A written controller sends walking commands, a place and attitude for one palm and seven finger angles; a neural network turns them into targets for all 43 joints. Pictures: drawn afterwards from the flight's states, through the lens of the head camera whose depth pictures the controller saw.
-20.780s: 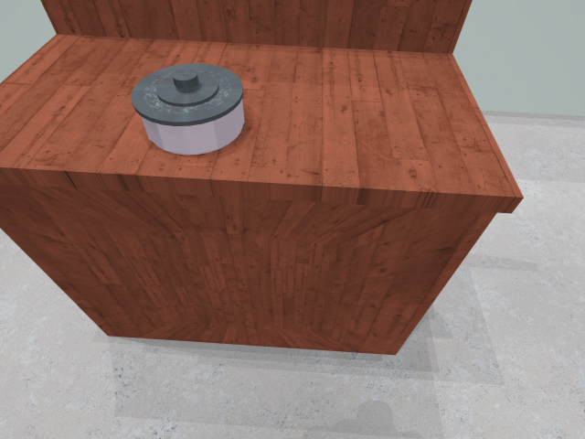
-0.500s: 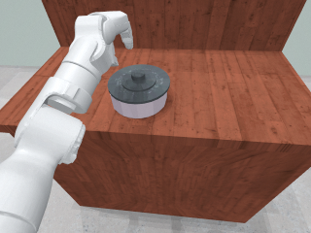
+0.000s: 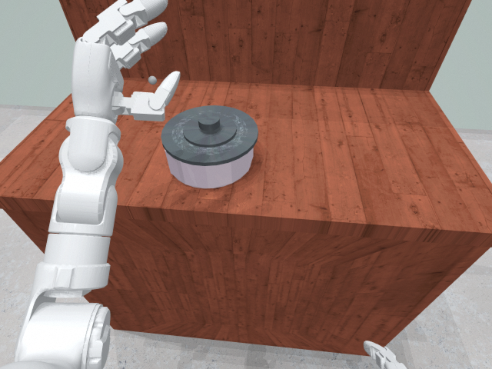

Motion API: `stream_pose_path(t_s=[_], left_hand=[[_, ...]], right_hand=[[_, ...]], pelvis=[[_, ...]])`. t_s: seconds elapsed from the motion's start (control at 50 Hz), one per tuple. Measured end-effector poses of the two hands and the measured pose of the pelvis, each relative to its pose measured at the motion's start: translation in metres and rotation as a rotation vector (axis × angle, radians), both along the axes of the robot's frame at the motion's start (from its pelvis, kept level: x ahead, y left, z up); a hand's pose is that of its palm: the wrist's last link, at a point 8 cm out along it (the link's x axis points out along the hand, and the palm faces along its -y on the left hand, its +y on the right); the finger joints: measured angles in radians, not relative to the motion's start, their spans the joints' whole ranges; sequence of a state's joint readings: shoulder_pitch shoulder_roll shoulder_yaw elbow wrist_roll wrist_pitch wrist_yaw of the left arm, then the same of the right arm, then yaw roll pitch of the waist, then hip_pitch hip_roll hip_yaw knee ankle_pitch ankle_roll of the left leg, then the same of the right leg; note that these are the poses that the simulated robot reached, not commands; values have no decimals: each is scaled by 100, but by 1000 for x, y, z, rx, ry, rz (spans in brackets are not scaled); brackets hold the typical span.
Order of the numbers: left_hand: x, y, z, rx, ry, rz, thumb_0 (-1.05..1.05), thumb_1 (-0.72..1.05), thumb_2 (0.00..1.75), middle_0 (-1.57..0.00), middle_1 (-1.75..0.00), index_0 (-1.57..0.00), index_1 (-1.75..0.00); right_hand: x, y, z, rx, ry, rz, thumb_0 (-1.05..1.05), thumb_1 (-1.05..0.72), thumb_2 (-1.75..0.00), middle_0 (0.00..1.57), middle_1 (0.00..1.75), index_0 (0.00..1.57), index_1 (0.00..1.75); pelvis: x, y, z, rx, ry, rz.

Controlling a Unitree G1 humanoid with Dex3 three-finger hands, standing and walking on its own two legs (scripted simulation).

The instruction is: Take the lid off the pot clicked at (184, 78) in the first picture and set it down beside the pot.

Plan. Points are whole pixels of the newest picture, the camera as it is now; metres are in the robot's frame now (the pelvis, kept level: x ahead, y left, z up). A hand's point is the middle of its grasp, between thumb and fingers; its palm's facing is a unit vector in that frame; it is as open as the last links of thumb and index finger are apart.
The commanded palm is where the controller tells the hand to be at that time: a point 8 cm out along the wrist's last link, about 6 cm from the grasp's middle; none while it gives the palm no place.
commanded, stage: draw the hand back to the body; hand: left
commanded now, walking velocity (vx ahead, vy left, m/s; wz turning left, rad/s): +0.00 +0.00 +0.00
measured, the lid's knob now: (209, 121) +0.52 +0.10 +0.15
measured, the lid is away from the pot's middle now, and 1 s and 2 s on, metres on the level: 0.01 0.01 0.01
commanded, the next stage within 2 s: come to a stop and stand still in 1.30 s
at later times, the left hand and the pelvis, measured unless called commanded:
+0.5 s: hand (88, 133) +0.27 +0.17 +0.30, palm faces +0.27 -0.94 -0.22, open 7.8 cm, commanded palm +0.24 +0.22 +0.30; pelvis +0.00 -0.01 +0.00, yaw +2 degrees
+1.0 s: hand out of the picture +0.18 +0.23 +0.29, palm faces +0.44 -0.86 -0.26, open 7.4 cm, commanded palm +0.13 +0.28 +0.28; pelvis -0.01 +0.01 +0.00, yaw +2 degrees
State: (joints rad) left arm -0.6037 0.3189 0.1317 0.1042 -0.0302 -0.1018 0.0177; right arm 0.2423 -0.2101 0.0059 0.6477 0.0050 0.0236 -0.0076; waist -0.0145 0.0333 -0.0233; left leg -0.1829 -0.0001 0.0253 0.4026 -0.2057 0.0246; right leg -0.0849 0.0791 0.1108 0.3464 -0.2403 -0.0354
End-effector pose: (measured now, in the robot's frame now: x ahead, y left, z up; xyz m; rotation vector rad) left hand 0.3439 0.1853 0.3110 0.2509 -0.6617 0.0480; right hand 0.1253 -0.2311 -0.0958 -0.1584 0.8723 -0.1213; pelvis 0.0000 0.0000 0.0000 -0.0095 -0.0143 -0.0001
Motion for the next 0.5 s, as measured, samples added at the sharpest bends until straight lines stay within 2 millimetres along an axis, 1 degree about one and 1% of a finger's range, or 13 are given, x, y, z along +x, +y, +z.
stream_pose_path(t_s=[0.08, 0.2, 0.36, 0.42, 0.5], left_hand=[[-22, 4, -3, -1, -38, 13, 0, 18, 108, -59, -24, -62, -25], [-39, 12, -5, 11, -53, 45, 0, 33, 104, -51, -26, -54, -26], [-76, 20, -7, 24, -80, 73, 1, 54, 99, -40, -27, -42, -28], [-86, 27, -7, 23, -85, 96, 1, 61, 97, -35, -28, -37, -28], [-101, 38, -11, 23, -78, 136, 1, 72, 94, -30, -29, -31, -29]], right_hand=[[8, -8, 2, -26, 3, 29, 2, -90, -90, 20, 30, 20, 30], [32, -10, 13, -39, -61, 52, 2, -90, -90, 20, 30, 20, 30], [63, 8, 24, -4, -142, 101, 2, -90, -90, 20, 30, 20, 30], [69, 16, 25, 2, -148, 128, 2, -90, -90, 20, 30, 20, 30], [72, 25, 26, 17, -153, 148, 2, -90, -90, 20, 30, 20, 30]], pelvis=[[0, -4, 0, 0, -6, 15], [-2, -8, 0, -1, -13, 22], [-1, -8, 0, -1, -29, 25], [-2, -8, 0, -1, -36, 32], [-3, -7, 1, -2, -43, 32]])
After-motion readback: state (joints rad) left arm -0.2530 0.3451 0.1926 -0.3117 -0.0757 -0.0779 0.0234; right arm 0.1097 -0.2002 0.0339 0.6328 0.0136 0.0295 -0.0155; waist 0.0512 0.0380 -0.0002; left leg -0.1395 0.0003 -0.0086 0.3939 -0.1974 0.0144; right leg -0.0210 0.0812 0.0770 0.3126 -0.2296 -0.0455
